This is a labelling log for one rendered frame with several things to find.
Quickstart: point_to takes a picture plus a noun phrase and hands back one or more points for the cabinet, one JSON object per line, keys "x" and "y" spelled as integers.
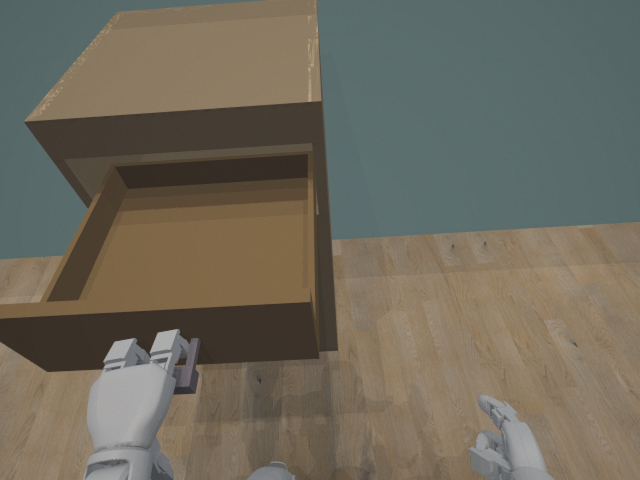
{"x": 196, "y": 82}

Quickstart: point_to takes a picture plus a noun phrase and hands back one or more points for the robot right hand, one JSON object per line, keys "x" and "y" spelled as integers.
{"x": 496, "y": 457}

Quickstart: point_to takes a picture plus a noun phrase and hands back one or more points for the robot left hand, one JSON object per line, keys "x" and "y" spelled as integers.
{"x": 129, "y": 401}

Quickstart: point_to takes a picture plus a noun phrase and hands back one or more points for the robot left forearm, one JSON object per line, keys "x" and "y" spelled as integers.
{"x": 120, "y": 463}

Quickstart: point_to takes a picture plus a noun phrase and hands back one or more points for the robot left shin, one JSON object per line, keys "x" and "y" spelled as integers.
{"x": 278, "y": 464}

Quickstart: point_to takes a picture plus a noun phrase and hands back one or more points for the drawer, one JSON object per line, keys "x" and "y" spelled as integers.
{"x": 222, "y": 248}

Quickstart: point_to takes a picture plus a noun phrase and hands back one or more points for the handle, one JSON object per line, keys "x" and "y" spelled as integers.
{"x": 187, "y": 376}

